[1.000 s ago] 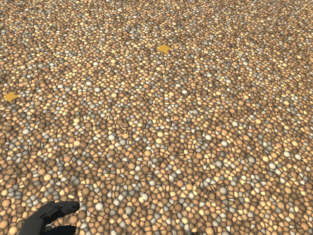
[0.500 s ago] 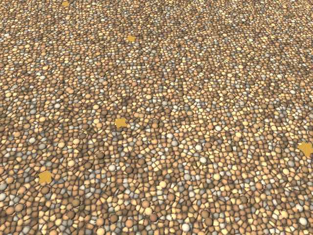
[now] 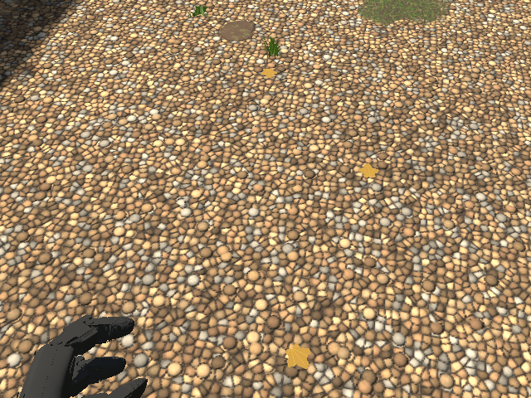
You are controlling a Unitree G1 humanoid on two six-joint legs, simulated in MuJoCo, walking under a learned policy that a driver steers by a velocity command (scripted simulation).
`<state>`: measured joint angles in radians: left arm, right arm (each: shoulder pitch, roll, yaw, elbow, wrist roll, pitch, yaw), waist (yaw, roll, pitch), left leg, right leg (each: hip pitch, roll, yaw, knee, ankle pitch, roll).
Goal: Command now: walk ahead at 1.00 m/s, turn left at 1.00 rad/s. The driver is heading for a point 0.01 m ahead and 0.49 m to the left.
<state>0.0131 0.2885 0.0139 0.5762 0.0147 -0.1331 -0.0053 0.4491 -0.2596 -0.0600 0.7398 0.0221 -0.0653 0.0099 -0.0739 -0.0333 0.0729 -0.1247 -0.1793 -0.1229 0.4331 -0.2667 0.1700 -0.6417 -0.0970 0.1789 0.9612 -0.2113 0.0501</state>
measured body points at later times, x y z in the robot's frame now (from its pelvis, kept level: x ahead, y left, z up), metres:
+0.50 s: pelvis +0.40 -0.06 +0.00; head +0.45 -0.02 +0.45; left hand +0.30 +0.20 -0.13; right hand +0.71 -0.21 -0.06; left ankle +0.53 +0.08 -0.70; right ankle +0.37 -0.20 -0.74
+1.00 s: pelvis +0.55 -0.04 -0.01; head +0.58 -0.02 +0.44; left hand +0.59 +0.28 -0.10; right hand +0.81 -0.25 -0.10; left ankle +0.57 +0.08 -0.73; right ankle +0.65 -0.13 -0.74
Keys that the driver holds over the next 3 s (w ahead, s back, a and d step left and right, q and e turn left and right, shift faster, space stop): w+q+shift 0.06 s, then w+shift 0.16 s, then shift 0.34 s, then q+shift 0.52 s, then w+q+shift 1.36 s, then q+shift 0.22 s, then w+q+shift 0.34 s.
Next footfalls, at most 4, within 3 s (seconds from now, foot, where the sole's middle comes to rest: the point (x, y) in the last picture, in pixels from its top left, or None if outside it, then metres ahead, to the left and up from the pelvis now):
0.18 right None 0.41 -0.19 -0.77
0.58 left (211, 345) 0.61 0.09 -0.78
0.98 right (286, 316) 0.68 -0.11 -0.77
1.56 left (137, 379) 0.54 0.27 -0.77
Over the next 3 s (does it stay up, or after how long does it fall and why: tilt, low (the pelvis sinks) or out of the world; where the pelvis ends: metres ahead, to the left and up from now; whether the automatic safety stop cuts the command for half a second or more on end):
stays up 0.41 1.28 -0.02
